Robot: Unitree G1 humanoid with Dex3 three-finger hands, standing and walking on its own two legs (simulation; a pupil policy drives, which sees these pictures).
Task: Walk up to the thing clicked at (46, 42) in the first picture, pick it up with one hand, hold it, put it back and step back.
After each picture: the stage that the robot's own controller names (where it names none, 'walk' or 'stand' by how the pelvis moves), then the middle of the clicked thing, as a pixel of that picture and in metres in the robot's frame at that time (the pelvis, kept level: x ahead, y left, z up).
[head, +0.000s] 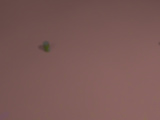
stand; (46, 46) +1.26 +0.44 -0.72
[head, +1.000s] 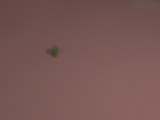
walk; (54, 51) +1.18 +0.26 -0.71
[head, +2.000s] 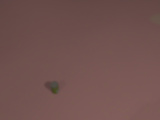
walk; (54, 87) +0.72 +0.24 -0.71
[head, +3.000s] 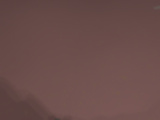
walk; out of the picture +0.42 +0.26 -0.70
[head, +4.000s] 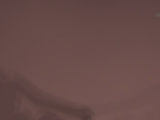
stand; out of the picture +0.32 +0.22 -0.72
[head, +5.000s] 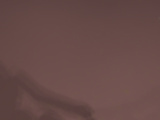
stand; out of the picture +0.31 +0.21 -0.72
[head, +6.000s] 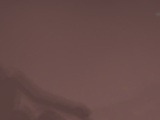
stand; out of the picture +0.31 +0.22 -0.72
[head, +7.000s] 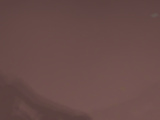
stand; out of the picture +0.31 +0.23 -0.73
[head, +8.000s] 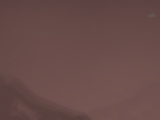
stand; out of the picture +0.31 +0.24 -0.73
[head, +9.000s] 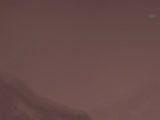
stand; out of the picture +0.30 +0.24 -0.73
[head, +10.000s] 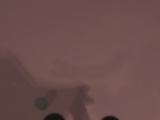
go down; (41, 104) +0.34 +0.24 -0.57
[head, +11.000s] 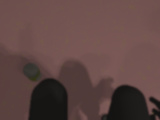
go down; (32, 72) +0.38 +0.27 -0.32
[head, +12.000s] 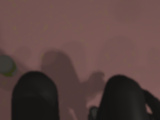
close in; (6, 66) +0.36 +0.29 -0.26
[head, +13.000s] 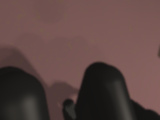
close; out of the picture +0.35 +0.31 -0.21
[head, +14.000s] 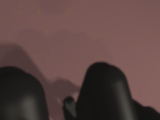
lift; out of the picture +0.34 +0.31 -0.21
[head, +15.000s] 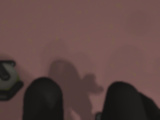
lift; (7, 79) +0.30 +0.27 -0.07
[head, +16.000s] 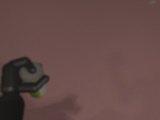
hold; (35, 81) +0.34 +0.17 +0.04
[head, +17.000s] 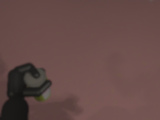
hold; (38, 85) +0.33 +0.17 +0.00
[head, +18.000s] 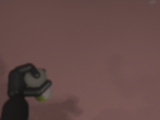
hold; (39, 85) +0.34 +0.17 +0.00
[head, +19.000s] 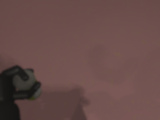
crouch; (28, 86) +0.34 +0.20 -0.06
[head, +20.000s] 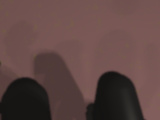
lower; out of the picture +0.40 +0.30 -0.14
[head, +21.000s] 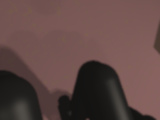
lower; out of the picture +0.36 +0.32 -0.22
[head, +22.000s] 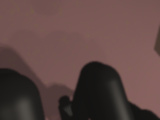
lower; out of the picture +0.35 +0.32 -0.22
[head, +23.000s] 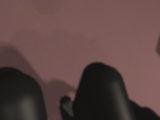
lower; out of the picture +0.35 +0.32 -0.22
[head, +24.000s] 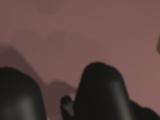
lower; out of the picture +0.34 +0.32 -0.21
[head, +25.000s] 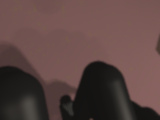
withdraw; out of the picture +0.34 +0.31 -0.22
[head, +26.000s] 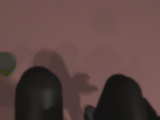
stand; (7, 64) +0.36 +0.28 -0.26
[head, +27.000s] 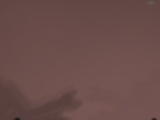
stand; out of the picture +0.31 +0.22 -0.64
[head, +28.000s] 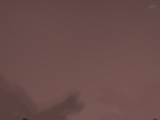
stand; out of the picture +0.32 +0.23 -0.66
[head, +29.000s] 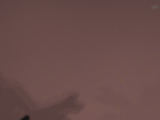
stand; out of the picture +0.32 +0.22 -0.67
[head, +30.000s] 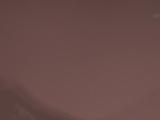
stand; out of the picture +0.34 +0.22 -0.72
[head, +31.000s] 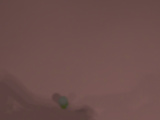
walk; (63, 102) +0.46 +0.17 -0.69
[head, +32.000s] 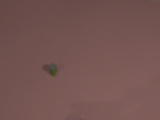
walk; (53, 70) +0.76 +0.25 -0.70
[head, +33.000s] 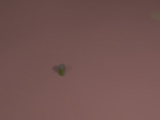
stand; (62, 70) +0.94 +0.22 -0.71
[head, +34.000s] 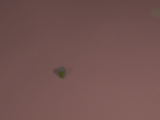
stand; (62, 72) +0.94 +0.24 -0.73
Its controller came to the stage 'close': yes
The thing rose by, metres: 0.70
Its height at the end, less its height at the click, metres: +0.00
